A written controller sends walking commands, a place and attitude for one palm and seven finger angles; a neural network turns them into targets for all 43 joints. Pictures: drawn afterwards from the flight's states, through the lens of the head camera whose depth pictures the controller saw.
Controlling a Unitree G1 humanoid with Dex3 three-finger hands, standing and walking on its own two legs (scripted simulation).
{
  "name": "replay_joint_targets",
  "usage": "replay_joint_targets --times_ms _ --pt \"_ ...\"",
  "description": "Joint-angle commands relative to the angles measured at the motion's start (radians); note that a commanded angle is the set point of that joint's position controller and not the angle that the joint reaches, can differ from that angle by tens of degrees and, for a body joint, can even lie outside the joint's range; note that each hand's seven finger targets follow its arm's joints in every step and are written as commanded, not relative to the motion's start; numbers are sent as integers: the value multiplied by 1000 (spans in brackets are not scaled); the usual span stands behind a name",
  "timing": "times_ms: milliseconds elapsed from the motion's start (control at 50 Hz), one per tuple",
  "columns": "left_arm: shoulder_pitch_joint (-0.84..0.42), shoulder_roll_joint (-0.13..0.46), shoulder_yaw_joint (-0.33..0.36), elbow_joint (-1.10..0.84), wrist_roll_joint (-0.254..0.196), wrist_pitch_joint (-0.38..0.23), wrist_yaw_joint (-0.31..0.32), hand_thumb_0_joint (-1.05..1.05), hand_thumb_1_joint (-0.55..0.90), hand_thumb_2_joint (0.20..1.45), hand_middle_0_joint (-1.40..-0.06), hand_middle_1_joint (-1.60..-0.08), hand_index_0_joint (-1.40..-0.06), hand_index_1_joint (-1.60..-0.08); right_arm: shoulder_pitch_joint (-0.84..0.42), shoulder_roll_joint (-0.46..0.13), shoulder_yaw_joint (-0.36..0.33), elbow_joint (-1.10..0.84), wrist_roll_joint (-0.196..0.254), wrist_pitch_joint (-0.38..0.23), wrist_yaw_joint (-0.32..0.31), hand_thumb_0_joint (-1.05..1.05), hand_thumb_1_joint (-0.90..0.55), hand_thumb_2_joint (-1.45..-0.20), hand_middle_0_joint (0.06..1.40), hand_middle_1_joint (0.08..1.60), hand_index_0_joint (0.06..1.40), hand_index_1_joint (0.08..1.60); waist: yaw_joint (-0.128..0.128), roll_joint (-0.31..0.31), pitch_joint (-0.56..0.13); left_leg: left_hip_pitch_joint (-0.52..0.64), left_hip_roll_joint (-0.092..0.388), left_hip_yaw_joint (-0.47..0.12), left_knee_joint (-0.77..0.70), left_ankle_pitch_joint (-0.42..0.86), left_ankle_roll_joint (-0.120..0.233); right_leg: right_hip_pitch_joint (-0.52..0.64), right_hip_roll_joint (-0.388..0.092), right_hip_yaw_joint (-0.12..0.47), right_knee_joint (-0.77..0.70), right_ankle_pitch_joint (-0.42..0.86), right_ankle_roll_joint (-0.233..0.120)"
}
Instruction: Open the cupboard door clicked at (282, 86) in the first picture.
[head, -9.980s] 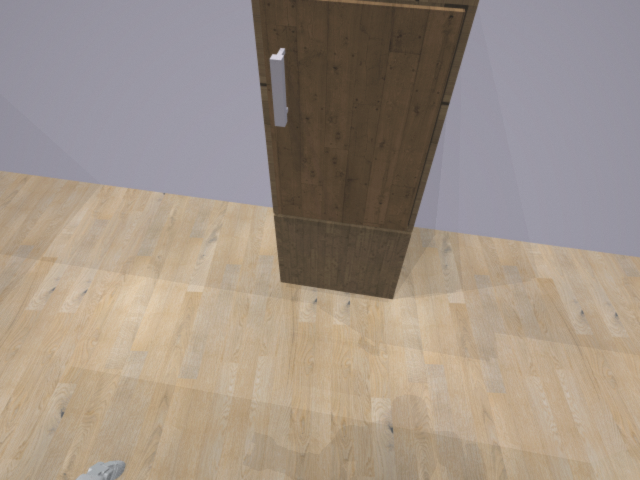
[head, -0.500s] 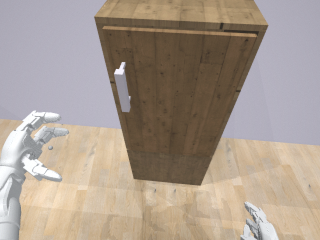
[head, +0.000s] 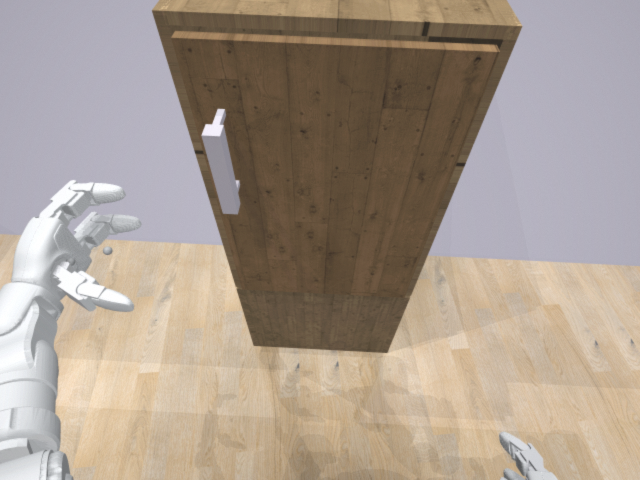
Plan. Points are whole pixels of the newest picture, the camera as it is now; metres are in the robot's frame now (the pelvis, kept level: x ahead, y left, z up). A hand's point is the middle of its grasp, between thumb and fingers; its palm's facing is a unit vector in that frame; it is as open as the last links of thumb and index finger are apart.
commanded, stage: move the hooked fingers beside the handle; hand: left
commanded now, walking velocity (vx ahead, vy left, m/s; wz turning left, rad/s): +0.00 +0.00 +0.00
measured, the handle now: (226, 163) +0.53 +0.16 +0.08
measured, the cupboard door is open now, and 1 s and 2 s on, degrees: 0 0 0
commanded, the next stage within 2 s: slide the fingers in behind the handle in 1.86 s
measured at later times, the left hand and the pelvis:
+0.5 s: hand (140, 211) +0.42 +0.25 +0.09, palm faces -0.03 -1.00 +0.01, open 14.0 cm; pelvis +0.01 +0.02 +0.00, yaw -1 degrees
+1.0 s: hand (170, 179) +0.49 +0.23 +0.09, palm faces -0.03 -1.00 +0.00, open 14.0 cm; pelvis +0.01 +0.01 -0.01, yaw -1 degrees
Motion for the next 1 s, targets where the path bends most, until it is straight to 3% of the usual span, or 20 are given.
replay_joint_targets --times_ms 0,40,160,220,240,320,340,380,420,460,560,620,640,700,760,780,820,900,920,980 --pt "-327 290 68 -191 -14 -66 10 0 -500 300 -300 -1200 -300 -1200 1 -143 -62 -139 -4 -30 -3 0 -900 -900 200 300 200 300 10 46 -283 66 -12 -45 -101 268 0 205 -3 64 -66 247 1" --pt "-356 305 78 -200 -6 -76 16 0 -500 300 -300 -1200 -300 -1200 13 -141 -65 -132 -4 -23 -3 0 -900 -900 200 300 200 300 7 69 -329 80 -11 -45 -99 284 -1 216 -3 67 -62 265 4" --pt "-468 250 11 -121 13 -80 42 0 -500 300 -300 -1200 -300 -1200 36 -144 -64 -109 -2 -2 -3 0 -900 -900 200 300 200 300 -30 51 -276 84 -4 -58 -104 236 -4 126 3 50 -66 196 5" --pt "-505 286 33 -108 32 -88 58 0 -500 300 -300 -1200 -300 -1200 49 -147 -65 -111 -7 10 2 0 -900 -900 200 300 200 300 -15 63 -319 99 -3 -65 -98 293 -8 150 4 50 -50 236 -2" --pt "-497 264 16 -103 36 -90 59 0 -500 300 -300 -1200 -300 -1200 54 -144 -66 -113 -7 14 5 0 -900 -900 200 300 200 300 -17 75 -339 115 -1 -65 -95 309 -12 137 4 46 -45 240 0" --pt "-552 299 41 -26 44 -102 69 0 -500 300 -300 -1200 -300 -1200 71 -151 -65 -103 -10 35 10 0 -900 -900 200 300 200 300 -24 31 -316 81 5 -68 -85 310 -12 125 9 45 -36 245 0" --pt "-590 270 5 -26 50 -107 69 0 -500 300 -300 -1200 -300 -1200 72 -148 -63 -103 -10 39 10 0 -900 -900 200 300 200 300 -35 56 -329 87 2 -64 -82 303 -11 114 7 47 -35 240 2" --pt "-607 278 10 2 60 -114 75 0 -500 300 -300 -1200 -300 -1200 81 -149 -66 -96 -11 44 14 0 -900 -900 200 300 200 300 -36 87 -326 99 5 -70 -77 317 -16 91 7 43 -31 234 -1" --pt "-639 288 12 -12 64 -124 77 0 -500 300 -300 -1200 -300 -1200 93 -152 -68 -96 -15 53 19 0 -900 -900 200 300 200 300 -33 97 -375 133 10 -78 -64 385 -23 87 10 40 -17 263 -2" --pt "-621 272 11 25 62 -123 83 0 -500 300 -300 -1200 -300 -1200 105 -153 -71 -93 -16 62 22 0 -900 -900 200 300 200 300 -34 62 -374 132 14 -81 -59 400 -24 77 12 37 -17 266 2" --pt "-702 249 -24 49 78 -129 97 0 -500 300 -300 -1200 -300 -1200 127 -155 -75 -75 -18 86 29 0 -900 -900 200 300 200 300 -60 80 -378 150 19 -86 -45 431 -25 32 14 34 -13 267 4" --pt "-726 285 3 64 86 -139 107 0 -500 300 -300 -1200 -300 -1200 140 -158 -76 -70 -23 99 31 0 -900 -900 200 300 200 300 -53 90 -402 154 21 -93 -40 464 -32 36 17 32 -3 275 2" --pt "-731 262 -14 72 86 -140 108 0 -500 300 -300 -1200 -300 -1200 139 -154 -75 -68 -22 103 32 0 -900 -900 200 300 200 300 -61 101 -403 153 19 -83 -34 457 -28 32 16 37 -5 281 4" --pt "-782 309 13 134 99 -148 125 0 -500 300 -300 -1200 -300 -1200 156 -161 -73 -55 -25 118 30 0 -900 -900 200 300 200 300 -71 58 -377 103 18 -85 -31 419 -20 34 17 36 1 274 3" --pt "-845 303 -5 159 118 -162 129 0 -500 300 -300 -1200 -300 -1200 165 -157 -71 -49 -28 126 32 0 -900 -900 200 300 200 300 -83 109 -389 97 14 -78 -26 373 -17 19 16 43 2 255 5" --pt "-830 340 27 176 122 -168 133 0 -500 300 -300 -1200 -300 -1200 172 -162 -72 -49 -30 130 32 0 -900 -900 200 300 200 300 -74 82 -395 85 16 -84 -26 370 -18 30 17 40 7 252 3" --pt "-855 358 30 188 127 -177 129 0 -500 300 -300 -1200 -300 -1200 178 -163 -69 -50 -31 138 31 0 -900 -900 200 300 200 300 -80 101 -422 82 14 -77 -16 382 -15 38 19 48 12 269 4" --pt "-898 313 -10 231 127 -173 123 0 -500 300 -300 -1200 -300 -1200 197 -163 -68 -45 -34 151 33 0 -900 -900 200 300 200 300 -106 102 -409 78 16 -80 -3 397 -11 4 23 44 17 275 5" --pt "-907 347 12 263 133 -168 125 0 -500 300 -300 -1200 -300 -1200 206 -169 -68 -36 -35 157 33 0 -900 -900 200 300 200 300 -106 72 -400 61 19 -82 -2 382 -10 5 24 44 16 271 7" --pt "-928 340 5 247 140 -170 131 0 -500 300 -300 -1200 -300 -1200 218 -167 -72 -38 -38 165 36 0 -900 -900 200 300 200 300 -111 109 -438 74 17 -78 6 395 -9 1 23 48 19 284 9"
